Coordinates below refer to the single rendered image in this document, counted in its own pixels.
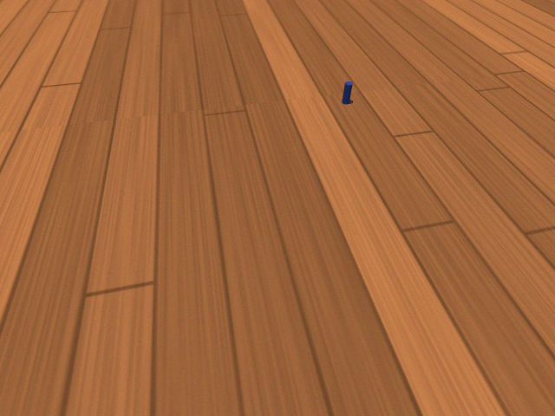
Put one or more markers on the can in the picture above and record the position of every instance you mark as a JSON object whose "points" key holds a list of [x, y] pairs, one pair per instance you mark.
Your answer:
{"points": [[347, 92]]}

